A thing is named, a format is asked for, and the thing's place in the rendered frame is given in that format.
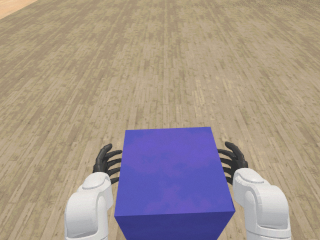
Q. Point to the left robot forearm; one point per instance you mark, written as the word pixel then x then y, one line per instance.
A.
pixel 85 215

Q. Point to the right robot hand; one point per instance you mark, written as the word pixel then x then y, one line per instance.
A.
pixel 237 162

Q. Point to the left robot hand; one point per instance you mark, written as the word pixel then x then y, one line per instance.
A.
pixel 102 164

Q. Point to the right robot forearm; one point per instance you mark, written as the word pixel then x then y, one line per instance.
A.
pixel 266 209

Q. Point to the carton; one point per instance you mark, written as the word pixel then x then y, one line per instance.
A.
pixel 172 186

